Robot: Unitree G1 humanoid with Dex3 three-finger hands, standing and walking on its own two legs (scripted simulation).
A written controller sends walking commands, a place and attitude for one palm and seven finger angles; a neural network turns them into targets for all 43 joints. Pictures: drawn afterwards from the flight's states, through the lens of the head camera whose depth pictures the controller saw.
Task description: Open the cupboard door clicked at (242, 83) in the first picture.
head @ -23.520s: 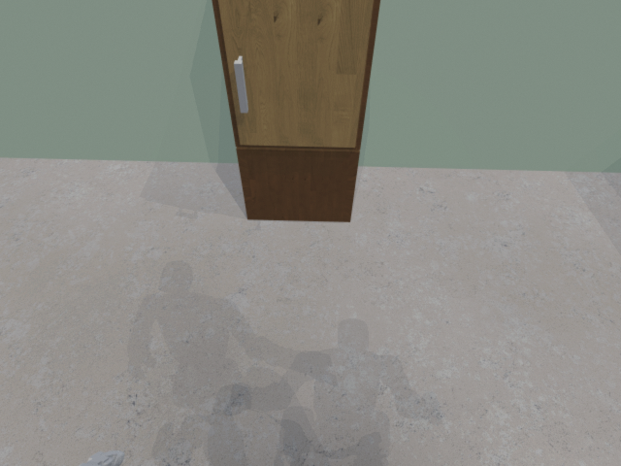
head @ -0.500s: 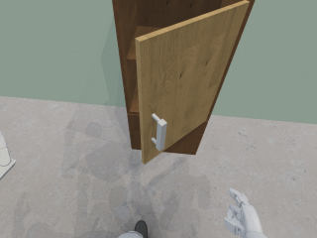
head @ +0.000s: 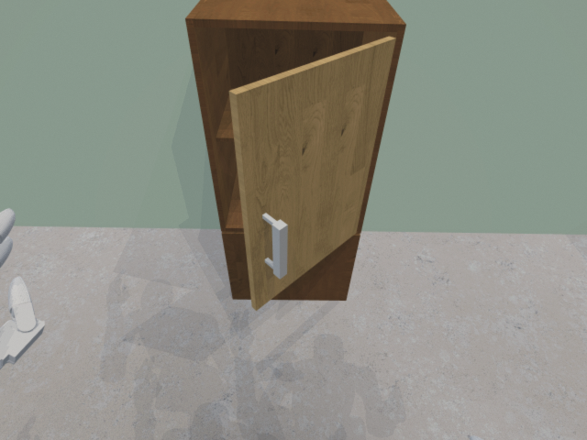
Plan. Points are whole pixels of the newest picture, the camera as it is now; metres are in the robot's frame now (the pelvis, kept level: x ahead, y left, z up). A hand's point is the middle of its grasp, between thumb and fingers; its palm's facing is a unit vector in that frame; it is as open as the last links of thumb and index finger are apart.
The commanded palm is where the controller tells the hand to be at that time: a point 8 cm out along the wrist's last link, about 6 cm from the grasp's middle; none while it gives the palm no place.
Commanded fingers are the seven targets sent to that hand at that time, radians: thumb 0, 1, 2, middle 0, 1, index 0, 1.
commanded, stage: stop stepping back and stand still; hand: left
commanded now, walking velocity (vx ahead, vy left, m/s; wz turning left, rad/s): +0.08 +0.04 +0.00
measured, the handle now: (273, 246) +0.54 +0.08 -0.10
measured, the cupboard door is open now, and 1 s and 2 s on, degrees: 44 44 44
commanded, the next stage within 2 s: let the arm hang, fingers relaxed in 0.34 s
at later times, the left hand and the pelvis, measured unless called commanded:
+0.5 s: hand (38, 362) +0.18 +0.29 +0.10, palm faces +0.33 -0.80 -0.50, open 7.4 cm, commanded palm none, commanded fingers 0.00 0.90 0.90 -0.20 -0.30 -0.20 -0.30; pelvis -0.03 +0.02 +0.00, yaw +1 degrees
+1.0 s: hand out of the picture -0.10 +0.21 -0.17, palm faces +0.06 -0.97 -0.22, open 7.3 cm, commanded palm none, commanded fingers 0.00 0.90 0.90 -0.20 -0.30 -0.20 -0.30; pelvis -0.04 +0.02 +0.00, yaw +3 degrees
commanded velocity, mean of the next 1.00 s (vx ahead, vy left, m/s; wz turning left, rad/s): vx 0.00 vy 0.00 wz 0.00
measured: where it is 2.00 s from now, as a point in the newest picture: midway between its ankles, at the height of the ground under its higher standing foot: outside the picture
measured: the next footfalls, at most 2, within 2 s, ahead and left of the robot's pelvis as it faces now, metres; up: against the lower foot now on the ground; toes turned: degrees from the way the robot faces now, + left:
left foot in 0.04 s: +0.05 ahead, +0.13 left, +0.00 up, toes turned +2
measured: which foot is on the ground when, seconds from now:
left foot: up 0.00-0.02, down 0.04-1.00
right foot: down 0.00-1.00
